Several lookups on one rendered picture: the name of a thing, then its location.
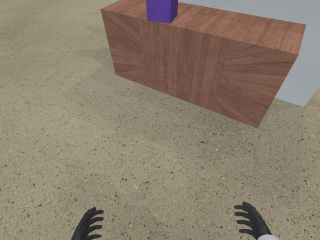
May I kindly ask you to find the right robot hand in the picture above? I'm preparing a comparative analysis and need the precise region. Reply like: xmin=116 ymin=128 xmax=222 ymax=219
xmin=234 ymin=201 xmax=272 ymax=240

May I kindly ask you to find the pedestal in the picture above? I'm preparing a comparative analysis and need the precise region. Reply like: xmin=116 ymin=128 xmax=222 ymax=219
xmin=100 ymin=0 xmax=306 ymax=128

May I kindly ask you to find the carton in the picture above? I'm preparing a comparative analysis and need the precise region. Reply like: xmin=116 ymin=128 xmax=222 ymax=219
xmin=146 ymin=0 xmax=178 ymax=24

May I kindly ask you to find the left robot hand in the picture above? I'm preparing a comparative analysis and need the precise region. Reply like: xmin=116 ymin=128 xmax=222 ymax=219
xmin=71 ymin=207 xmax=104 ymax=240

